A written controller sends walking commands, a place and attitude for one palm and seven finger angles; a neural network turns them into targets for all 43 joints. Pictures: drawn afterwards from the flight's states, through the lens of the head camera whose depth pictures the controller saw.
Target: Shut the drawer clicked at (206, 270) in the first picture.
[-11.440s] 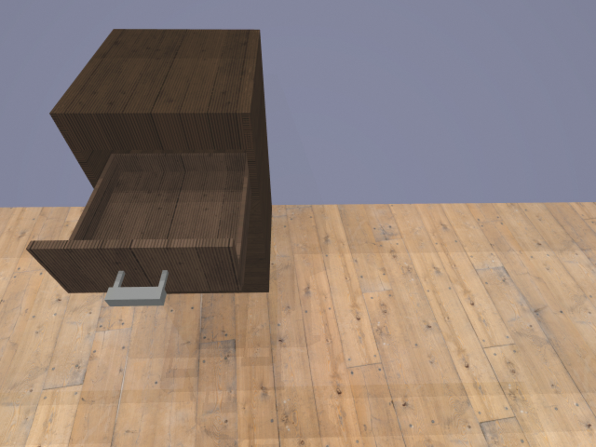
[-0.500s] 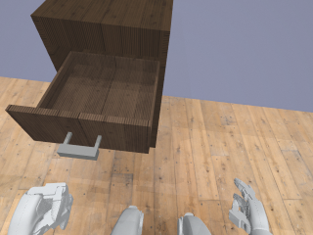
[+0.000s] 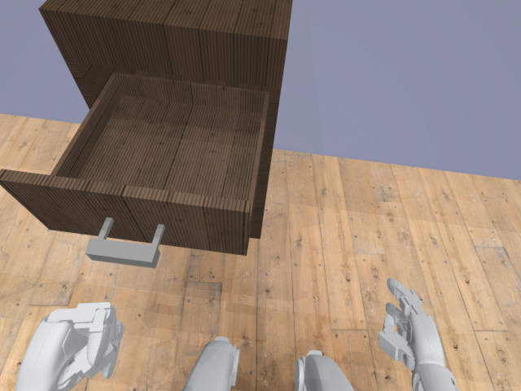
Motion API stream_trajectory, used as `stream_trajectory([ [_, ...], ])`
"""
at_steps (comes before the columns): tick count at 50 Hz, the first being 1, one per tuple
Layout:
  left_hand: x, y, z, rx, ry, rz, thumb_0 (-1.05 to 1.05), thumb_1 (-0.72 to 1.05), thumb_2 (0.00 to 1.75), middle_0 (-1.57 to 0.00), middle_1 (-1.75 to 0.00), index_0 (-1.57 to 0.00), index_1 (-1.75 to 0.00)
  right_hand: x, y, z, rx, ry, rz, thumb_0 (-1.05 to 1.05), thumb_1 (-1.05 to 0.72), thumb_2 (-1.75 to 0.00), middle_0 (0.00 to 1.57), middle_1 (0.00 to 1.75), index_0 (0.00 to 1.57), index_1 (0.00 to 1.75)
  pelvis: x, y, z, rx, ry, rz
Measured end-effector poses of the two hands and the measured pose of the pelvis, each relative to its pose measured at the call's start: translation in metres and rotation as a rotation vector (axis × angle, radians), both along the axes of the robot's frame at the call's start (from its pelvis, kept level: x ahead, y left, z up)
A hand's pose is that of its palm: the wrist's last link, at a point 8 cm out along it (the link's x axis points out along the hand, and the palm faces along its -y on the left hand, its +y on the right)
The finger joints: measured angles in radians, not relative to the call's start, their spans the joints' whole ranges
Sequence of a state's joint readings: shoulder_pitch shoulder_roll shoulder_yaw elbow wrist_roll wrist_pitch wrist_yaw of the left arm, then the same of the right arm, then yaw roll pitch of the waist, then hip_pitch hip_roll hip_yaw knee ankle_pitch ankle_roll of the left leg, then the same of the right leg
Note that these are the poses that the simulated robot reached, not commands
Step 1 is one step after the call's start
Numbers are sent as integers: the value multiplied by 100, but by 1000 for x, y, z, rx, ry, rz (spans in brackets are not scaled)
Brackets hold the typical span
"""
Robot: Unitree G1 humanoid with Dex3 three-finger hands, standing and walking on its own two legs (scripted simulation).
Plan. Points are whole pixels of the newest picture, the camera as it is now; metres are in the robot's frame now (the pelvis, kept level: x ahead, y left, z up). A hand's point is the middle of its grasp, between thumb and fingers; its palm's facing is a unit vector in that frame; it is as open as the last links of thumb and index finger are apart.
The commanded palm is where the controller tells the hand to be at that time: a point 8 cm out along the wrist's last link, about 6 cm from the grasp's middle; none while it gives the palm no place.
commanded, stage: bring the fist close to the handle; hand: left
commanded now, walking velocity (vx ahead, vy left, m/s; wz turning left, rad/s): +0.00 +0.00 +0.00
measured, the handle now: (129, 240) +0.34 +0.25 -0.03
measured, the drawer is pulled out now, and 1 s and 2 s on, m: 0.29 0.29 0.27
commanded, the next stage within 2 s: push the drawer shut in 1.20 s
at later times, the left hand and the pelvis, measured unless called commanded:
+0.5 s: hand (128, 323) +0.21 +0.21 -0.01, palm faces -0.04 -1.00 -0.05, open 3.2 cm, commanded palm +0.19 +0.26 -0.01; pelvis -0.01 +0.00 -0.04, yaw -1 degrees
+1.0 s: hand (143, 312) +0.23 +0.20 -0.04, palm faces -0.06 -1.00 -0.06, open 3.2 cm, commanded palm +0.22 +0.25 -0.03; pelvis -0.02 +0.00 -0.06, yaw -2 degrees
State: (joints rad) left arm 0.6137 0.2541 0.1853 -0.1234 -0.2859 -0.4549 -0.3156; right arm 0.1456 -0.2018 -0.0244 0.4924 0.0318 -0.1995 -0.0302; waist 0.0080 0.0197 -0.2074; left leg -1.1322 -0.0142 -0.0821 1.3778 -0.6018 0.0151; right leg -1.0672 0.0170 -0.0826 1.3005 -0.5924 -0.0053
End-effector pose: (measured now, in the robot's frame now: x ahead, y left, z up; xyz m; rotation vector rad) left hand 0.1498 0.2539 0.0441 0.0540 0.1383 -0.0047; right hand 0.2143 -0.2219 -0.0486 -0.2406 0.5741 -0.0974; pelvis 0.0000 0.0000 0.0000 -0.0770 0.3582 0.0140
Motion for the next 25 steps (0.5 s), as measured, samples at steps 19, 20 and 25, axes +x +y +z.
stream_trajectory([
  [19,29,6,-40,5,-11,-20,1,90,90,-139,-160,-139,-160,-25,-17,-49,-24,126,-44,1,-91,-90,20,30,20,30,-8,-6,-30,-2,67,-18],
  [20,31,6,-43,4,-13,-23,1,90,90,-139,-160,-139,-160,-27,-18,-51,-28,131,-46,1,-91,-90,20,30,20,30,-9,-6,-31,-2,71,-19],
  [25,40,9,-53,0,-27,-34,1,90,90,-139,-160,-139,-160,-33,-23,-61,-43,154,-54,1,-91,-90,20,30,20,30,-12,-5,-39,-4,86,-23],
])
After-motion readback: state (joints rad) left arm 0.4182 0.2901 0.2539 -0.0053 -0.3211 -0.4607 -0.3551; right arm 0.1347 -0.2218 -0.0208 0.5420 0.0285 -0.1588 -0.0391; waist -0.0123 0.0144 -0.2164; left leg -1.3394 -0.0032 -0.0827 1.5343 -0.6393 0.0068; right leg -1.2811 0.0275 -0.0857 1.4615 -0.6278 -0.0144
